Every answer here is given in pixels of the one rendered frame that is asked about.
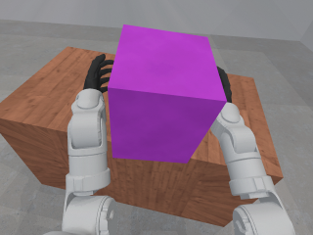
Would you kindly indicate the robot right forearm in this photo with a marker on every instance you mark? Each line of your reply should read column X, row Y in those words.
column 248, row 178

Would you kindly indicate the robot left forearm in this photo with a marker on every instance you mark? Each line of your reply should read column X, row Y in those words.
column 87, row 145

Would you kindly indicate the carton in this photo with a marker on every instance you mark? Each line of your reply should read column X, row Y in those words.
column 164, row 94

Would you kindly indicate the robot left hand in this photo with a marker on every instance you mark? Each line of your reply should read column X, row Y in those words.
column 93, row 78

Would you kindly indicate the robot right hand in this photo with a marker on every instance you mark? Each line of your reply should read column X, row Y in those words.
column 225, row 84

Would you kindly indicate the robot left upper arm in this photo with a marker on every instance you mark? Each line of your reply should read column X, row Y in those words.
column 90, row 215

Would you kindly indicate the robot right upper arm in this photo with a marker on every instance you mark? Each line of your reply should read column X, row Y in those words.
column 266, row 218

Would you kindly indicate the pedestal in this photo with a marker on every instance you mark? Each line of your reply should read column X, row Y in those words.
column 34, row 121

